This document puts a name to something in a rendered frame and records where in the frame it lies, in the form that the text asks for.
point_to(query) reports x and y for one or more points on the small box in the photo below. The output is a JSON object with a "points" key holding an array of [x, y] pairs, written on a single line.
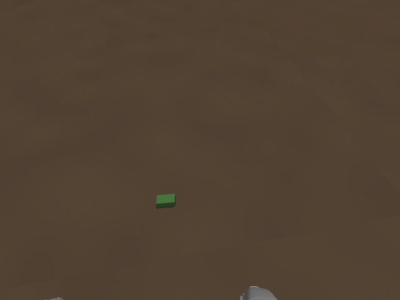
{"points": [[166, 200]]}

